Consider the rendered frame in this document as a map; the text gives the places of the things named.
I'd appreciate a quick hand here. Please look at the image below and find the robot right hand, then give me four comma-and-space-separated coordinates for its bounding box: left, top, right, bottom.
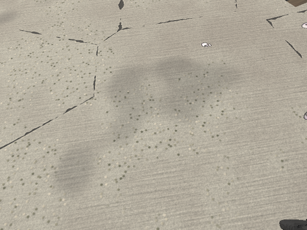
279, 219, 307, 230

